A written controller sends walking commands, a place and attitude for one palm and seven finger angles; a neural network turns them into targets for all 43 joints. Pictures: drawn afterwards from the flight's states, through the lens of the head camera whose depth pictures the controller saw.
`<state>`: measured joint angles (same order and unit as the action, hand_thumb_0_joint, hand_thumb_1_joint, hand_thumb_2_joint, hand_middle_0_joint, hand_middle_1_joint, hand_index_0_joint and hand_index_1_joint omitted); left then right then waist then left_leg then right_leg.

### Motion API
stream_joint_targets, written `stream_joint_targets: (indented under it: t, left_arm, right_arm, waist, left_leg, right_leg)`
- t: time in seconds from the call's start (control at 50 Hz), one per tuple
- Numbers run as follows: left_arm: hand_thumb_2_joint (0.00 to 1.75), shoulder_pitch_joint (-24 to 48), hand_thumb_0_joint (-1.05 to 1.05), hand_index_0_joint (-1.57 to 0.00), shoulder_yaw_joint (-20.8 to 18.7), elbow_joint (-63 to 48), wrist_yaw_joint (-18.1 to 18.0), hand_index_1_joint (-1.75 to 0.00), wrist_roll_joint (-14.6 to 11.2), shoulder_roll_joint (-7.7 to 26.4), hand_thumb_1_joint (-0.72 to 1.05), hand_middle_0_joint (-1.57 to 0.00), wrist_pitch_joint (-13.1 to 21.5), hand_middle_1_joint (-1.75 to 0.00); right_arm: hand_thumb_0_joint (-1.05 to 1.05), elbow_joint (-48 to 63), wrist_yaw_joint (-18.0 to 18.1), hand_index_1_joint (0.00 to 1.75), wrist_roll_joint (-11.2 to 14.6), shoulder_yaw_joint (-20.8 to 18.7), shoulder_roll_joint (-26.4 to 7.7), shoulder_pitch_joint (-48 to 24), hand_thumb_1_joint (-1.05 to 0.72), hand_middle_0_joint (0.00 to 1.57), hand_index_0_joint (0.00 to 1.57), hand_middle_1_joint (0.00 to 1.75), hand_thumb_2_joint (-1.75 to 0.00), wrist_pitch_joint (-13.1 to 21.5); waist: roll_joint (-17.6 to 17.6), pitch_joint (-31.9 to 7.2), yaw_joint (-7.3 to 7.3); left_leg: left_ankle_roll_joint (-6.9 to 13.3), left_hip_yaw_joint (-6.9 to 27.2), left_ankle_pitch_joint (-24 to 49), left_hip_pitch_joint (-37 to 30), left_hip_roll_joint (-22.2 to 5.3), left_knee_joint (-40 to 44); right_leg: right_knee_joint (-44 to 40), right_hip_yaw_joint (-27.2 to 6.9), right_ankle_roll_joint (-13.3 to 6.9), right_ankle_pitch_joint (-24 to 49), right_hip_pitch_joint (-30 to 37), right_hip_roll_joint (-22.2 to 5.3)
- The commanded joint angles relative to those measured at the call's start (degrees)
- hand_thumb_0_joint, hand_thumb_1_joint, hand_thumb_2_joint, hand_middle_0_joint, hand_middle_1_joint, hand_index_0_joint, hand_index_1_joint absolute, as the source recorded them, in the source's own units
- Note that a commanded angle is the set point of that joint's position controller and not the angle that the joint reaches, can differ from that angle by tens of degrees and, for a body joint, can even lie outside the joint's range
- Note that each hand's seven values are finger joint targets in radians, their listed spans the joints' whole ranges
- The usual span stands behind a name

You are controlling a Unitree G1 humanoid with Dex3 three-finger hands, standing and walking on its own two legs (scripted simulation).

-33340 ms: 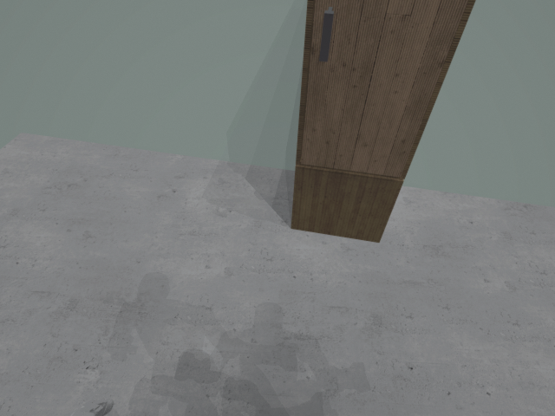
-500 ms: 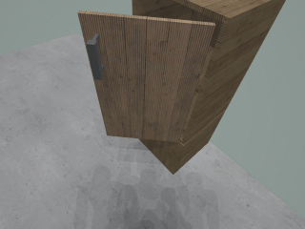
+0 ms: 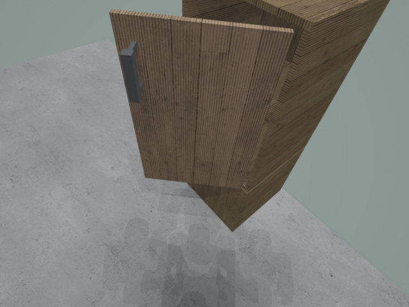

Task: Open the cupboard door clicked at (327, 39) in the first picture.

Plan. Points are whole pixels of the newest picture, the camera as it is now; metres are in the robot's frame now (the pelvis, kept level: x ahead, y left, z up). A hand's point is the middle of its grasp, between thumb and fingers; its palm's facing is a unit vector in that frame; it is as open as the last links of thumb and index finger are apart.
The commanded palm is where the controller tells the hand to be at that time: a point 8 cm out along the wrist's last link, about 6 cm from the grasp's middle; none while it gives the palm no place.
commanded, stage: come to a stop and stand still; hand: left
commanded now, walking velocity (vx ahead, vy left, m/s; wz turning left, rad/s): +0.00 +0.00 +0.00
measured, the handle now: (134, 72) +0.56 +0.21 +0.15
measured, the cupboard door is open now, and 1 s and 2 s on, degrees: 44 44 44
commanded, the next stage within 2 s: look again from close up in 0.66 s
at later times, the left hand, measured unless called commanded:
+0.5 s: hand out of the picture -0.04 +0.16 -0.16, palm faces +0.03 -0.99 -0.17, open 7.4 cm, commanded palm none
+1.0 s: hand out of the picture +0.00 +0.20 -0.16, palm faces +0.02 -0.97 -0.25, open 7.4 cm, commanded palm none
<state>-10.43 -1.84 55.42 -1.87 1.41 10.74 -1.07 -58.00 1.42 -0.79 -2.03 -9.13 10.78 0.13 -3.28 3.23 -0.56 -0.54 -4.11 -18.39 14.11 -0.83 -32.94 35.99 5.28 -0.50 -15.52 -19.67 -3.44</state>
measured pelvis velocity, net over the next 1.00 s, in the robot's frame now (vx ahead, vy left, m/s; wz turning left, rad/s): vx -0.03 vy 0.00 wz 0.01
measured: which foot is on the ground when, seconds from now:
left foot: down 0.00-1.00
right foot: down 0.00-1.00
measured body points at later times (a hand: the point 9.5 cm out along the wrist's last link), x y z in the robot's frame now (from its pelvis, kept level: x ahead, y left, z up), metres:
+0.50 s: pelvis -0.03 +0.00 +0.02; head -0.02 +0.00 +0.46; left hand -0.04 +0.22 -0.15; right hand -0.01 -0.23 -0.14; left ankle -0.01 +0.11 -0.73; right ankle -0.03 -0.11 -0.73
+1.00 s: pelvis -0.03 +0.00 +0.01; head -0.04 +0.00 +0.46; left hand +0.00 +0.25 -0.14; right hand +0.00 -0.24 -0.14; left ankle -0.01 +0.11 -0.73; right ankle -0.03 -0.11 -0.73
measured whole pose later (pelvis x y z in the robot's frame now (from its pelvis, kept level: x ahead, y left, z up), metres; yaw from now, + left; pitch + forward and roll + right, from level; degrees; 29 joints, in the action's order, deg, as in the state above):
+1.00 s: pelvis -0.03 +0.00 +0.01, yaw +0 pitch -2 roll +0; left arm -17.7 -0.6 58.3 -1.8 1.3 11.8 0.8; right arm -58.6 1.3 -1.4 -1.7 -11.0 16.9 0.8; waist 0.4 -0.7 0.7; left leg 0.8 -3.5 -15.0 15.1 -1.1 -31.6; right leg 31.4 3.2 -0.3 -17.3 -12.5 -1.2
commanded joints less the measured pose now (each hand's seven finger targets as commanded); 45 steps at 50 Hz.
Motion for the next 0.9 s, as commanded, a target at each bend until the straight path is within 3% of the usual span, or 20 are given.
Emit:
stream_joint_targets:
  t: [0.0,0.02,0.08,0.14,0.16,0.2,0.22,0.24,0.26,0.32,0.4,0.56,0.72,0.74,0.76,0.78,0.8,0.84,0.86,0.88]
  left_arm:
    - [0.9,-1.32,0.0,-0.2,-1.2,-4.24,-0.28,-0.3,-0.48,3.53,0.9,-0.2,-0.48,-0.3]
    - [0.9,-1.74,0.0,-0.2,-1.08,-3.25,-0.22,-0.3,-0.14,3.16,0.9,-0.2,-0.87,-0.3]
    - [0.9,-5.07,0.0,-0.2,-0.51,-1.01,0.39,-0.3,-0.04,2.07,0.9,-0.2,-0.61,-0.3]
    - [0.9,-6.81,0.0,-0.2,-0.01,0.32,0.53,-0.3,-0.15,1.49,0.9,-0.2,0.46,-0.3]
    - [0.9,-8.01,0.0,-0.2,0.01,0.91,0.41,-0.3,-0.24,2.26,0.9,-0.2,1.06,-0.3]
    - [0.9,-8.57,0.0,-0.2,0.17,1.95,0.07,-0.3,-0.38,4.87,0.9,-0.2,1.94,-0.3]
    - [0.9,-8.24,0.0,-0.2,0.31,2.04,0.07,-0.3,-0.47,5.73,0.9,-0.2,2.02,-0.3]
    - [0.9,-7.74,0.0,-0.2,0.39,2.27,0.07,-0.3,-0.43,5.27,0.9,-0.2,2.12,-0.3]
    - [0.9,-7.73,0.0,-0.2,0.47,2.63,0.0,-0.3,-0.47,5.0,0.9,-0.2,2.22,-0.3]
    - [0.9,-7.74,0.0,-0.2,1.04,3.21,0.01,-0.3,-0.64,4.12,0.9,-0.2,1.91,-0.3]
    - [0.9,-9.15,0.0,-0.2,1.23,4.47,0.03,-0.3,-0.65,3.97,0.9,-0.2,1.83,-0.3]
    - [0.9,-11.1,0.0,-0.2,1.45,6.02,-0.05,-0.3,-0.7,2.93,0.9,-0.2,1.98,-0.3]
    - [0.9,-11.51,0.0,-0.2,1.42,6.68,-0.13,-0.3,-0.84,2.07,0.9,-0.2,2.31,-0.3]
    - [0.9,-8.68,0.0,-0.2,1.56,1.64,-0.48,-0.3,0.28,13.79,0.9,-0.2,3.14,-0.3]
    - [0.9,-9.78,0.0,-0.2,0.18,1.49,-0.79,-0.3,-0.14,9.05,0.9,-0.2,3.3,-0.3]
    - [0.9,-9.64,0.0,-0.2,0.0,1.78,-0.78,-0.3,0.16,8.2,0.9,-0.2,3.56,-0.3]
    - [0.9,-9.46,0.0,-0.2,0.27,1.12,-0.62,-0.3,-0.16,7.98,0.9,-0.2,3.43,-0.3]
    - [0.9,-9.41,0.0,-0.2,0.19,0.35,-0.6,-0.3,-0.17,6.74,0.9,-0.2,3.06,-0.3]
    - [0.9,-8.8,0.0,-0.2,-0.1,-0.05,-0.63,-0.3,-0.15,7.09,0.9,-0.2,2.86,-0.3]
    - [0.9,-8.3,0.0,-0.2,-0.37,-0.52,-0.58,-0.3,-0.1,7.66,0.9,-0.2,2.83,-0.3]
  right_arm:
    - [0.0,3.0,0.03,0.3,-1.11,-0.73,-8.37,4.55,-0.9,0.2,0.2,0.3,-0.9,0.22]
    - [0.0,3.26,0.36,0.3,-0.98,-0.46,-7.36,2.12,-0.9,0.2,0.2,0.3,-0.9,0.8]
    - [0.0,3.58,0.67,0.3,-0.8,0.02,-6.89,1.0,-0.9,0.2,0.2,0.3,-0.9,0.84]
    - [0.0,2.49,0.75,0.3,-0.5,-0.23,-6.95,3.24,-0.9,0.2,0.2,0.3,-0.9,0.98]
    - [0.0,2.25,0.74,0.3,-0.22,-0.17,-7.09,3.83,-0.9,0.2,0.2,0.3,-0.9,1.14]
    - [0.0,1.88,0.45,0.3,0.38,0.27,-5.38,4.85,-0.9,0.2,0.2,0.3,-0.9,1.36]
    - [0.0,1.5,0.21,0.3,0.4,0.37,-5.12,5.59,-0.9,0.2,0.2,0.3,-0.9,1.44]
    - [0.0,0.9,0.16,0.3,0.29,0.41,-4.9,5.67,-0.9,0.2,0.2,0.3,-0.9,1.2]
    - [0.0,0.25,0.16,0.3,0.25,0.33,-5.22,5.53,-0.9,0.2,0.2,0.3,-0.9,1.01]
    - [0.0,-0.91,0.03,0.3,0.23,0.75,-5.41,5.51,-0.9,0.2,0.2,0.3,-0.9,0.75]
    - [0.0,-2.49,-0.09,0.3,0.1,1.25,-4.88,5.93,-0.9,0.2,0.2,0.3,-0.9,0.69]
    - [0.0,-4.51,0.02,0.3,0.07,1.53,-3.97,7.89,-0.9,0.2,0.2,0.3,-0.9,0.74]
    - [0.0,-5.71,0.19,0.3,0.06,1.55,-2.68,10.18,-0.9,0.2,0.2,0.3,-0.9,1.09]
    - [0.0,1.38,-0.62,0.3,-0.76,0.24,-12.18,6.24,-0.9,0.2,0.2,0.3,-0.9,1.37]
    - [0.0,2.09,-0.15,0.3,-0.66,-0.77,-9.59,4.61,-0.9,0.2,0.2,0.3,-0.9,2.5]
    - [0.0,1.62,0.32,0.3,-0.64,-1.17,-8.72,5.58,-0.9,0.2,0.2,0.3,-0.9,2.68]
    - [0.0,1.79,0.47,0.3,-0.44,-0.92,-7.82,7.34,-0.9,0.2,0.2,0.3,-0.9,2.51]
    - [0.0,2.31,0.24,0.3,-0.6,-0.67,-6.36,8.77,-0.9,0.2,0.2,0.3,-0.9,1.88]
    - [0.0,2.56,0.19,0.3,-0.51,-0.95,-6.69,8.73,-0.9,0.2,0.2,0.3,-0.9,1.62]
    - [0.0,2.88,0.19,0.3,-0.43,-1.27,-7.57,8.4,-0.9,0.2,0.2,0.3,-0.9,1.54]
  waist:
    - [14.51,0.39,0.27]
    - [18.09,0.73,-0.5]
    - [12.34,0.86,-1.62]
    - [8.09,-0.95,-1.25]
    - [6.27,-2.46,-1.46]
    - [1.36,-3.96,0.01]
    - [1.81,-4.79,0.65]
    - [0.56,-5.21,1.03]
    - [-2.53,-5.54,0.86]
    - [-1.11,-1.6,0.81]
    - [1.38,1.74,0.42]
    - [3.84,2.35,0.07]
    - [2.26,1.08,0.06]
    - [7.83,6.59,2.2]
    - [6.6,-1.97,0.1]
    - [7.06,-6.05,1.14]
    - [5.1,-7.46,1.49]
    - [0.62,-6.03,1.93]
    - [-1.92,-3.25,1.98]
    - [-1.96,-1.13,1.98]
  left_leg:
    - [10.1,17.76,11.34,6.82,-17.27,19.55]
    - [9.95,16.3,10.17,7.75,-15.17,21.18]
    - [9.27,11.85,11.5,6.7,-12.6,18.33]
    - [7.82,9.26,15.61,0.32,-10.17,14.22]
    - [6.46,8.76,16.29,-0.88,-8.89,11.69]
    - [3.0,5.51,12.71,-1.26,-4.93,9.11]
    - [2.43,5.05,11.69,-2.82,-4.3,9.66]
    - [2.15,4.83,13.31,-3.84,-4.44,9.55]
    - [1.91,4.42,12.43,-4.82,-4.74,9.09]
    - [1.85,4.83,8.28,-4.24,-4.82,11.47]
    - [1.88,5.35,4.61,-2.38,-4.69,13.35]
    - [1.71,5.57,2.84,-0.9,-4.77,14.67]
    - [1.55,5.3,5.22,-0.89,-4.82,14.08]
    - [0.93,6.09,8.44,1.68,-2.23,12.18]
    - [1.55,6.65,5.79,1.26,-4.35,8.28]
    - [1.83,6.67,7.93,-0.04,-4.04,6.67]
    - [1.97,6.41,7.95,-0.62,-3.65,5.43]
    - [2.37,5.53,7.5,0.36,-3.35,4.44]
    - [2.38,5.09,6.69,1.74,-3.02,4.07]
    - [2.45,5.01,7.19,2.26,-2.96,4.14]
  right_leg:
    - [6.63,-3.24,0.05,-12.62,0.36,0.92]
    - [9.17,-4.25,-0.02,-11.94,1.39,0.31]
    - [7.22,-4.16,0.1,-6.93,3.05,0.42]
    - [-5.59,-3.02,0.9,-2.04,5.25,0.8]
    - [-11.56,-4.49,0.93,2.2,7.49,0.15]
    - [-14.22,-11.26,-1.23,12.03,9.08,-4.82]
    - [-13.85,-10.8,-1.77,13.4,8.51,-6.07]
    - [-13.03,-10.04,-1.75,14.86,8.45,-4.94]
    - [-13.28,-9.85,-1.53,13.39,7.63,-4.46]
    - [-15.72,-9.45,-1.16,3.75,4.28,-3.75]
    - [-17.24,-9.5,-1.19,-1.87,3.03,-2.93]
    - [-17.58,-9.06,-1.37,-2.08,3.84,-2.5]
    - [-17.07,-8.7,-1.58,-0.48,5.13,-2.47]
    - [-15.27,-6.74,-2.15,0.32,4.06,-1.1]
    - [-12.59,-8.95,-2.11,-1.5,5.41,-2.99]
    - [-12.7,-10.07,-2.94,1.03,6.45,-3.69]
    - [-13.27,-9.95,-3.1,1.05,6.93,-4.07]
    - [-14.09,-10.58,-3.26,-0.32,5.43,-4.0]
    - [-14.62,-10.54,-3.28,-1.62,3.98,-4.2]
    - [-14.76,-10.79,-3.51,-1.72,2.6,-4.22]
